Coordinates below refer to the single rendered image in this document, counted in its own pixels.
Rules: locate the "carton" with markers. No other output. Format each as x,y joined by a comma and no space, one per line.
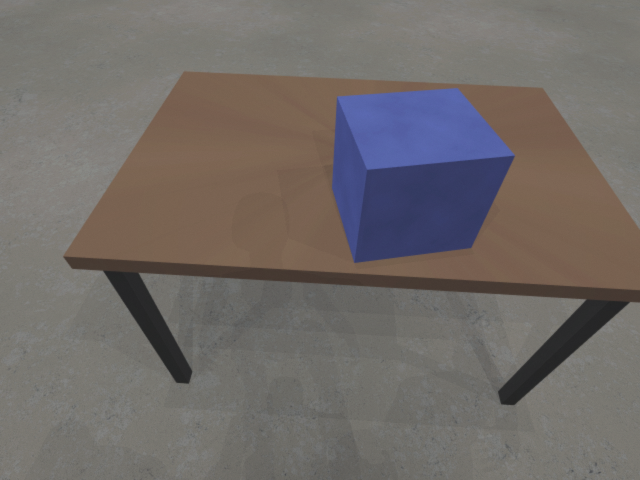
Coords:
414,172

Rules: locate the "table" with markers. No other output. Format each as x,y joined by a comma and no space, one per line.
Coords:
233,179

